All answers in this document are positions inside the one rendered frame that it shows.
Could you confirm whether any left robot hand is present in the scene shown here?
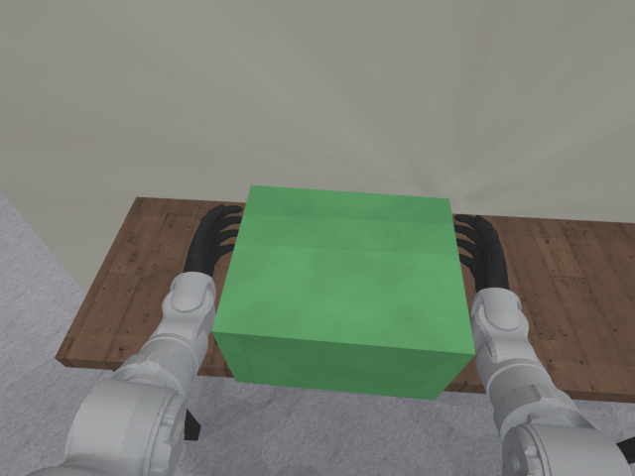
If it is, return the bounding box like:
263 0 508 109
183 204 242 277

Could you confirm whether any right robot hand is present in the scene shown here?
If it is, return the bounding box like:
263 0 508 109
453 214 509 293

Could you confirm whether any robot right upper arm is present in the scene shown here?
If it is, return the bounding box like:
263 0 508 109
502 422 630 476

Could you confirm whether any carton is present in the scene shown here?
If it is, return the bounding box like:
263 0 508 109
211 185 475 400

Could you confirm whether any robot left forearm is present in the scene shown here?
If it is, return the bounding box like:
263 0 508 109
64 272 216 460

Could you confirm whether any robot right forearm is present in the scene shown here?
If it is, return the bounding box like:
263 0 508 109
470 288 633 476

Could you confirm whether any table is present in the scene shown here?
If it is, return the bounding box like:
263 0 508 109
55 197 635 464

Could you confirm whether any robot left upper arm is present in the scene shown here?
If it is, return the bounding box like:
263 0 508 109
27 379 187 476

